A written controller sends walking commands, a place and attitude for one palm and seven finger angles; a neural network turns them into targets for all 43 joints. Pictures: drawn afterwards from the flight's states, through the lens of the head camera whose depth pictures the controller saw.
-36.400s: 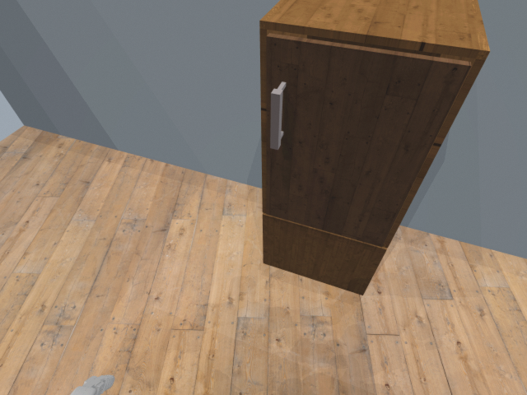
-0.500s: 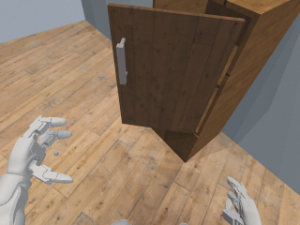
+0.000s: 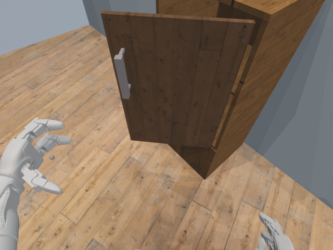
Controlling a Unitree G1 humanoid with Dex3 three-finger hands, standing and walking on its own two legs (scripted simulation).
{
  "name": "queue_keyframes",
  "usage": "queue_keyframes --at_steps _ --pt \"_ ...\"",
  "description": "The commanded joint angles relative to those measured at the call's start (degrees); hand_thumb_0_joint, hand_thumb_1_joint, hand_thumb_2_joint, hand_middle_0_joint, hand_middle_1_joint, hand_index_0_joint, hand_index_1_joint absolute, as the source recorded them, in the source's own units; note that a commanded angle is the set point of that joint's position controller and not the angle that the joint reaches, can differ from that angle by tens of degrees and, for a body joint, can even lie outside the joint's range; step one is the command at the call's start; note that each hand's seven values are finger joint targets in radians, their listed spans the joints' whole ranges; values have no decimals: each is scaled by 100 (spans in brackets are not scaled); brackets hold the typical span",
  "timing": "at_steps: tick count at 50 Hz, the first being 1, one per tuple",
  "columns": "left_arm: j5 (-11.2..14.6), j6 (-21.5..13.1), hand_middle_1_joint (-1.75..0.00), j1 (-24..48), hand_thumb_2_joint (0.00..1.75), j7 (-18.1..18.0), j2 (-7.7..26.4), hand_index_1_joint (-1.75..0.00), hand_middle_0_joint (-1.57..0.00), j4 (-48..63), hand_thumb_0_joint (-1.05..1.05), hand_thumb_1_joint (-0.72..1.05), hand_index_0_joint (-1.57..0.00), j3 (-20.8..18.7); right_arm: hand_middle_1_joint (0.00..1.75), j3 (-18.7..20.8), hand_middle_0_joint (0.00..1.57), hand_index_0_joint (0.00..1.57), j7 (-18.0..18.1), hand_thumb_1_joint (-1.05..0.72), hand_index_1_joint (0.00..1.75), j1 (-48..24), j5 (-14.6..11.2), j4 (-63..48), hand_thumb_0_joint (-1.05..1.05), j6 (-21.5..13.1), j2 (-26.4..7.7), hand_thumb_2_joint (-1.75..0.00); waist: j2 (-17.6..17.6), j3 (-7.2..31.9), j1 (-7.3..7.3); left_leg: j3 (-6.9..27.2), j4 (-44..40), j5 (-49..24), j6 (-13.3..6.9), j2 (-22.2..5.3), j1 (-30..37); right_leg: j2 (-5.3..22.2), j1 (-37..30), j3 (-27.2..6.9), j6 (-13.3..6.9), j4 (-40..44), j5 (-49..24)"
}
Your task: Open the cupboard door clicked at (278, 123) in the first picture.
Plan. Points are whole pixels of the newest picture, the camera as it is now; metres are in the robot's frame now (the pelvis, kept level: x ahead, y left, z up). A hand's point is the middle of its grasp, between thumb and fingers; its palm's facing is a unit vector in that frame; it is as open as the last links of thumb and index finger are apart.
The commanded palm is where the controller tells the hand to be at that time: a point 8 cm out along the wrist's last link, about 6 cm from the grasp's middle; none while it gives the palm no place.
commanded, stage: raise the hand with hooked fingers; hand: left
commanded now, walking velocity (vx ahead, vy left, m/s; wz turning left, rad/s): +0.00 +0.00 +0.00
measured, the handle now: (124, 74) +0.60 +0.17 +0.07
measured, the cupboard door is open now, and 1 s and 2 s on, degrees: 42 42 42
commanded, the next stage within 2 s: move the hooked fingers beside the handle in 0.34 s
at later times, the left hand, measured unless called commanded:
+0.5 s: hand (48, 162) +0.28 +0.27 +0.08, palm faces -0.02 -1.00 -0.02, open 14.0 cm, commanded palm +0.26 +0.32 +0.08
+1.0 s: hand (70, 127) +0.38 +0.26 +0.07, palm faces -0.06 -1.00 +0.00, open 14.0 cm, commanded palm +0.36 +0.31 +0.08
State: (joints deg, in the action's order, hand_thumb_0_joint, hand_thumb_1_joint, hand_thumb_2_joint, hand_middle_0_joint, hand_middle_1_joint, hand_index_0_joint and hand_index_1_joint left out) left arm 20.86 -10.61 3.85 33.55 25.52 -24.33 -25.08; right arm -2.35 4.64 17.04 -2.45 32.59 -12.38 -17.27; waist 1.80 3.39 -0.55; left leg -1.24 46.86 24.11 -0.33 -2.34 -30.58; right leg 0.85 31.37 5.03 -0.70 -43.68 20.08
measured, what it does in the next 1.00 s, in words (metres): stands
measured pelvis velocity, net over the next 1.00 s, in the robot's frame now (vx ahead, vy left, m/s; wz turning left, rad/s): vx -0.01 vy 0.01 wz -0.01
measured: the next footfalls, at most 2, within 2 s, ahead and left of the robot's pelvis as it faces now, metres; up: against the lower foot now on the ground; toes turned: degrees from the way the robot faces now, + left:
none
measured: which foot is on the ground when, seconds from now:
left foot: down 0.00-1.00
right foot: down 0.00-1.00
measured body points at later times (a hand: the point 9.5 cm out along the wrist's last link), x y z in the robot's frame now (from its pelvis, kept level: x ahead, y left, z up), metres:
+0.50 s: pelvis -0.01 +0.00 +0.00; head +0.03 +0.00 +0.45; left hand +0.27 +0.33 +0.08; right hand +0.15 -0.24 -0.08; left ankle -0.01 +0.11 -0.71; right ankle +0.02 -0.12 -0.71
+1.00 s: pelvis -0.01 +0.01 -0.01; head +0.06 +0.02 +0.44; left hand +0.38 +0.32 +0.07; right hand +0.08 -0.26 -0.10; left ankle -0.01 +0.11 -0.71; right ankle +0.02 -0.12 -0.71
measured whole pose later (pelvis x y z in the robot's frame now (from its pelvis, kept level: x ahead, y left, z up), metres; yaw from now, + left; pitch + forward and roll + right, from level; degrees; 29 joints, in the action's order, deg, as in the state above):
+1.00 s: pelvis -0.01 +0.01 -0.01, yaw -1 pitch +11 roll -2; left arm 14.8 -14.3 26.4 30.3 28.8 -46.0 -24.8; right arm -2.8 4.2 19.6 -1.9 33.5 -8.4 -16.9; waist 0.3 2.9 -3.5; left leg -2.1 49.4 23.9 -1.1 -2.1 -36.8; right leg 1.1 37.7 4.0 -0.1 -45.8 19.3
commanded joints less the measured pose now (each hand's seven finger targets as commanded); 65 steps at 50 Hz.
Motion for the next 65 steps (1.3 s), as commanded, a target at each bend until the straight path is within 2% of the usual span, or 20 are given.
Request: queue_keyframes --at_steps 1,5,8,14,17,22,23,27,30,37,42,44,48,49,53,54,57,59,61,65 --pt "230 -550 -120 1009 30 -122 1685 -120 -30 1179 0 -50 -30 -845 30 327 20 20 21 -90 30 -201 17 -845 0 -278 -753 -90 28 1432 134 150 -630 -1863 -80 259 353 -144 -1137 -342 -74 437 -1595" --pt "180 -640 -120 1219 30 -249 1650 -120 -30 1143 0 -50 -30 -799 30 327 20 20 37 -90 30 -220 4 -838 0 -242 -743 -90 239 1214 113 112 -672 -1542 -77 259 288 -114 -1042 -412 -84 504 -1210" --pt "67 -665 -120 1184 30 -232 1474 -120 -30 1291 0 -50 -30 -554 30 329 20 20 56 -90 30 -203 -18 -861 0 -247 -687 -90 531 1444 67 100 -718 -1559 -97 264 525 -118 -1011 -382 -72 521 -1222" --pt "153 -661 -120 1106 30 -161 1494 -120 -30 1132 0 -50 -30 -634 30 316 20 20 103 -90 30 -237 -31 -833 0 -261 -723 -90 159 1309 42 161 -762 -1408 -90 245 428 -144 -986 -341 -57 564 -1083" --pt "195 -605 -120 1268 30 -130 1441 -120 -30 886 0 -50 -30 -593 30 284 20 20 116 -90 30 -275 -38 -804 0 -249 -727 -90 123 1048 25 180 -800 -1244 -78 253 343 -141 -864 -337 -67 605 -906" --pt "133 -586 -120 1312 30 -57 1378 -120 -30 898 0 -50 -30 -441 30 279 20 20 113 -90 30 -286 -37 -839 0 -269 -708 -90 232 1196 35 169 -788 -1244 -86 259 414 -122 -897 -368 -74 597 -890" --pt "118 -622 -120 1502 30 -64 1364 -120 -30 1025 0 -50 -30 -388 30 285 20 20 120 -90 30 -277 -31 -830 0 -278 -718 -90 188 1326 -3 170 -773 -1262 -95 258 464 -125 -887 -354 -58 580 -926" --pt "75 -692 -120 2329 30 -126 1460 -120 -30 688 0 -50 -30 -362 30 271 20 20 187 -90 30 -189 -26 -680 0 -257 -743 -90 119 1133 -162 222 -745 -1038 -76 237 423 -161 -610 -339 -58 583 -666" --pt "-17 -718 -120 2824 30 -153 1661 -120 -30 293 0 -50 -30 -387 30 248 20 20 216 -90 30 -142 -9 -575 0 -225 -796 -90 178 1043 -178 243 -696 -903 -61 235 281 -140 -521 -386 -90 563 -471" --pt "-207 -780 -120 3301 30 -134 1670 -120 -30 -37 0 -50 -30 -219 30 276 20 20 150 -90 30 0 3 -587 0 -139 -774 -90 586 1820 -119 264 -635 -1448 -39 237 573 -146 -621 -314 -121 334 -1051" --pt "-244 -640 -120 3668 30 -217 1780 -120 -30 -941 0 -50 -30 -299 30 280 20 20 102 -90 30 186 -8 -516 0 26 -855 -90 102 1379 -219 261 -651 -1152 -36 199 94 -162 -375 -276 -85 340 -847" --pt "-335 -633 -120 3724 30 -291 1980 -120 -30 -1200 0 -50 -30 -458 30 305 20 20 80 -90 30 281 8 -516 0 92 -901 -90 26 1448 -177 264 -641 -1165 -39 201 -17 -150 -387 -283 -83 298 -851" --pt "-485 -868 -120 4141 30 -342 2042 -120 -30 -798 0 -50 -30 -367 30 348 20 20 9 -90 30 450 46 -573 0 195 -864 -90 541 2168 -138 241 -507 -1844 -21 197 374 -177 -538 -306 -111 112 -1401" --pt "-494 -941 -120 4213 30 -359 1912 -120 -30 -622 0 -50 -30 -241 30 357 20 20 -11 -90 30 480 47 -576 0 212 -847 -90 700 2314 -168 259 -481 -2082 -4 181 572 -188 -471 -289 -113 93 -1510" --pt "-442 -954 -120 4577 30 -398 1867 -120 -30 -1136 0 -50 -30 -246 30 378 20 20 -17 -90 30 636 51 -411 0 356 -893 -90 158 2102 -360 265 -438 -1848 -41 137 343 -236 -310 -263 -60 133 -1416" --pt "-459 -926 -120 4652 30 -416 1959 -120 -30 -1361 0 -50 -30 -323 30 379 20 20 -5 -90 30 651 41 -370 0 385 -913 -90 163 1921 -368 274 -467 -1714 -41 137 200 -221 -275 -257 -66 148 -1344" --pt "-604 -833 -120 4969 30 -442 2136 -120 -30 -1729 0 -50 -30 -346 30 360 20 20 -12 -90 30 746 59 -330 0 485 -927 -90 300 1935 -379 246 -447 -1714 -59 162 103 -194 -248 -283 -73 125 -1376" --pt "-745 -861 -120 5027 30 -498 2284 -120 -30 -1871 0 -50 -30 -385 30 373 20 20 -24 -90 30 824 73 -328 0 552 -932 -90 329 2047 -364 239 -403 -1821 -66 153 66 -191 -253 -294 -70 73 -1454" --pt "-791 -973 -120 5303 30 -510 2337 -120 -30 -1689 0 -50 -30 -367 30 367 20 20 -56 -90 30 886 106 -329 0 602 -905 -90 639 2329 -369 238 -314 -2195 -45 139 320 -215 -234 -307 -88 0 -1683" --pt "-692 -1161 -120 5463 30 -505 2173 -120 -30 -1727 0 -50 -30 -311 30 395 20 20 -93 -90 30 970 116 -317 0 700 -903 -90 419 2579 -446 267 -193 -2567 -58 96 478 -270 -220 -295 -77 -46 -1900"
